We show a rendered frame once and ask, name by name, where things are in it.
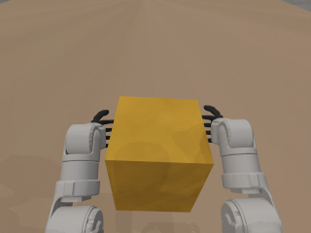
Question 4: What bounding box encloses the robot right hand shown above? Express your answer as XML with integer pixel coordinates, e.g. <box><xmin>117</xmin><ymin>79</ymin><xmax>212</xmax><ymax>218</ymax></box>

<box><xmin>202</xmin><ymin>105</ymin><xmax>223</xmax><ymax>143</ymax></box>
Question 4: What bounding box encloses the carton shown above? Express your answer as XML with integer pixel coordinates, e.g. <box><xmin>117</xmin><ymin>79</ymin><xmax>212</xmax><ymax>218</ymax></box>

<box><xmin>105</xmin><ymin>96</ymin><xmax>214</xmax><ymax>213</ymax></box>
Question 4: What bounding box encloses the right robot forearm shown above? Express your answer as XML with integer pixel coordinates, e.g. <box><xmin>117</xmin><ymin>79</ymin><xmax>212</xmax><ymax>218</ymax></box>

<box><xmin>210</xmin><ymin>117</ymin><xmax>283</xmax><ymax>233</ymax></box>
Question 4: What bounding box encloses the left robot forearm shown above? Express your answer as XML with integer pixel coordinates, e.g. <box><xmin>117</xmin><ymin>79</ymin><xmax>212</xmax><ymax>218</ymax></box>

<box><xmin>45</xmin><ymin>122</ymin><xmax>106</xmax><ymax>233</ymax></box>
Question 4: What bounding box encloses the robot left upper arm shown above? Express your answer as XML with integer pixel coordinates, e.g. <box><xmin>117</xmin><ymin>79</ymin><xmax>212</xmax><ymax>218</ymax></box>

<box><xmin>46</xmin><ymin>206</ymin><xmax>104</xmax><ymax>233</ymax></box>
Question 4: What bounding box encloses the robot left hand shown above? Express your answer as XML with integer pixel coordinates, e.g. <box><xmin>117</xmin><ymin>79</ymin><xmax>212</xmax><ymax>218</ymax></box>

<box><xmin>91</xmin><ymin>110</ymin><xmax>114</xmax><ymax>149</ymax></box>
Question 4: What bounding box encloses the robot right upper arm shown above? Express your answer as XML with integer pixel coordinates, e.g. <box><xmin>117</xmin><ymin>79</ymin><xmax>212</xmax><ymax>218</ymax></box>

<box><xmin>221</xmin><ymin>197</ymin><xmax>283</xmax><ymax>233</ymax></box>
